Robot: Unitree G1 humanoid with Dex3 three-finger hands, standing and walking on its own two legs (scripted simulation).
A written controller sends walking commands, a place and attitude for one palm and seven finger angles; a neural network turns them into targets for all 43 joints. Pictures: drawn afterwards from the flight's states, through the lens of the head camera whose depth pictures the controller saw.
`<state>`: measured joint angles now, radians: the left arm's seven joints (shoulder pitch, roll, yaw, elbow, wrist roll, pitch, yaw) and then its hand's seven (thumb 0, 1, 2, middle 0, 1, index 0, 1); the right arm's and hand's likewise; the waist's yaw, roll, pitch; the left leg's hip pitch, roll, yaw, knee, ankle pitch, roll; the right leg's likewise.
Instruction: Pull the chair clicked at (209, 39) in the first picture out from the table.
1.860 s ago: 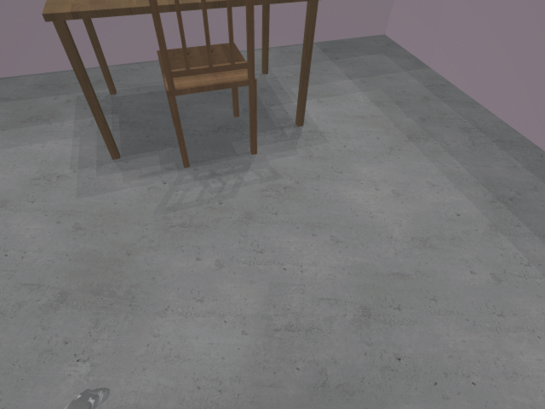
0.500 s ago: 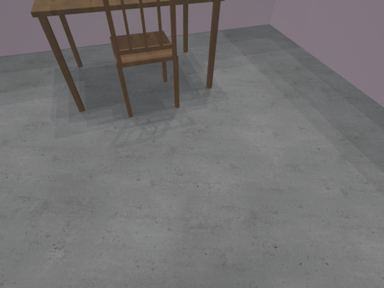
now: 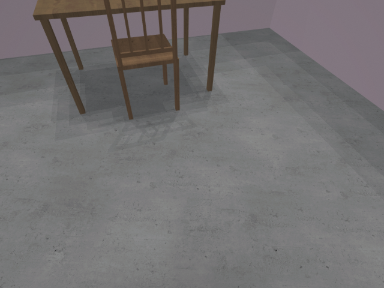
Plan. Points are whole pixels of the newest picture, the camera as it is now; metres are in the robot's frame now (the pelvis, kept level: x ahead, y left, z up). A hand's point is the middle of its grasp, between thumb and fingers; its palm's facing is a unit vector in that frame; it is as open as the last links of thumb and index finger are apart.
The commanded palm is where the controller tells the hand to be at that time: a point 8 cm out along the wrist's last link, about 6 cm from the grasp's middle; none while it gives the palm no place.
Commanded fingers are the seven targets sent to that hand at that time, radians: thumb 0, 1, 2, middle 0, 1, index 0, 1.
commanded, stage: walk to a spot facing it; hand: left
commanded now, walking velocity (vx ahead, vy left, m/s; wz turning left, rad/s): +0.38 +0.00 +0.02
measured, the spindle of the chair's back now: (143, 21) +1.50 +0.38 -0.06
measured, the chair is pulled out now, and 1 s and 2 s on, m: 0.00 0.00 0.00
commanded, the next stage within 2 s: turn to face it in 1.88 s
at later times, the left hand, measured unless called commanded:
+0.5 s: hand out of the picture +0.10 +0.21 -0.19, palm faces +0.00 -0.99 -0.13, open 7.4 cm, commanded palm none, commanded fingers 0.00 0.90 0.90 -0.20 -0.30 -0.20 -0.30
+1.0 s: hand (137, 207) +0.37 +0.19 -0.18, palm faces +0.05 -0.98 -0.21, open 7.2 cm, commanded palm none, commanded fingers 0.00 0.90 0.90 -0.20 -0.30 -0.20 -0.30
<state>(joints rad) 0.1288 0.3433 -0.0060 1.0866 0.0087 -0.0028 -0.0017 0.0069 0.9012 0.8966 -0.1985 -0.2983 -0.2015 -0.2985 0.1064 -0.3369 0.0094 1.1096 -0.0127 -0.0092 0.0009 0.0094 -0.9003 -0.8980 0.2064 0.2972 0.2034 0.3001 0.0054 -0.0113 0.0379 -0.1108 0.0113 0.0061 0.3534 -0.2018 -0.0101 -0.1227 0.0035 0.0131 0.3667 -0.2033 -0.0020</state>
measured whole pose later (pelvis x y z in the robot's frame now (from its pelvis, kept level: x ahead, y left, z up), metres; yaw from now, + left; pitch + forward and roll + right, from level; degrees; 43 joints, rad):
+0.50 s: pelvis +0.11 +0.04 -0.01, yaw +0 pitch -1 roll -2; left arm 0.31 0.19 0.04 1.12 0.02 0.01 -0.02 0.01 0.90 0.90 -0.20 -0.30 -0.20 -0.30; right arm 0.48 -0.11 0.00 1.15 -0.03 -0.08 -0.03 0.01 -0.90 -0.90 0.20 0.30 0.20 0.30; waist -0.03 -0.03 0.04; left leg 0.02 0.01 0.06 0.39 -0.39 0.04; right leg -0.49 -0.05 -0.07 1.11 -0.38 -0.01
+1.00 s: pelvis +0.34 +0.00 -0.01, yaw +0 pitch -2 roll -1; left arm 0.27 0.19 0.06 1.07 0.02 -0.07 0.02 -0.01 0.94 0.90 -0.20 -0.30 -0.20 -0.30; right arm 0.23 -0.16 -0.06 1.03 -0.03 -0.02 0.00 0.01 -0.91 -0.90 0.20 0.30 0.20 0.30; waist -0.02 0.01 0.02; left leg -0.58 0.15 0.05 1.06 -0.22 -0.01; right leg -0.17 0.02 -0.18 0.44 -0.25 -0.07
